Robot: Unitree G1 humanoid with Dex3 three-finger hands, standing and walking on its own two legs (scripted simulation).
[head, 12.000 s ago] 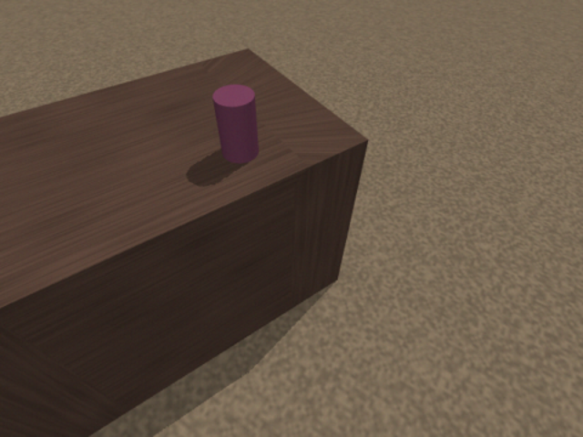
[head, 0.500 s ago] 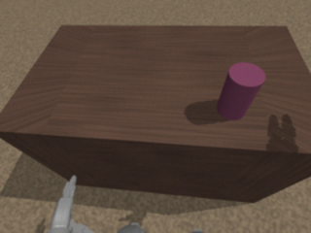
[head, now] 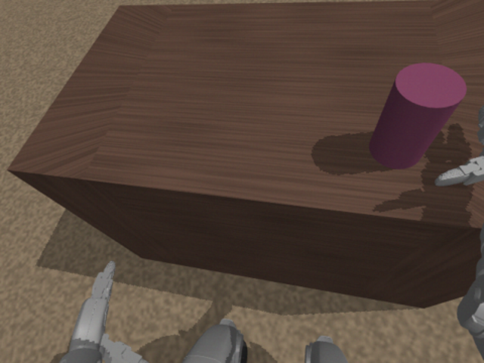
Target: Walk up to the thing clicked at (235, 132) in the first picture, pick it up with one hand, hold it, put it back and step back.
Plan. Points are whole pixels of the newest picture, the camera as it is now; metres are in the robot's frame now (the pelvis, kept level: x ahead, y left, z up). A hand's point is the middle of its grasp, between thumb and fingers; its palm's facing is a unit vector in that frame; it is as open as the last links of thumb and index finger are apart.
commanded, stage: close in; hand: right
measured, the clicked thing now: (409, 120) +0.50 -0.20 +0.06
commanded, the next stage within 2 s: rest palm in 0.38 s
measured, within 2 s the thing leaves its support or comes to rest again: leaves its support in 1.62 s
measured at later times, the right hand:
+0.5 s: hand (427, 135) +0.47 -0.22 +0.07, palm faces +0.17 +0.99 +0.01, open 17.6 cm
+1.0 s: hand (419, 120) +0.49 -0.21 +0.08, palm faces +0.19 +0.98 +0.00, open 16.4 cm
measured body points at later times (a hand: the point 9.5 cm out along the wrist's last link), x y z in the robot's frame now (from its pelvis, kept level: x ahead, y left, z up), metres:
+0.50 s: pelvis -0.02 +0.01 -0.01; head +0.09 -0.02 +0.43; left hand +0.13 +0.27 -0.03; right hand +0.45 -0.27 +0.07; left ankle +0.03 +0.14 -0.68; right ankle +0.00 -0.12 -0.68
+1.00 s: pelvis -0.01 +0.00 -0.01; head +0.10 -0.03 +0.43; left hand +0.14 +0.26 -0.03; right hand +0.48 -0.26 +0.08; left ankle +0.03 +0.14 -0.68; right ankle +0.00 -0.12 -0.68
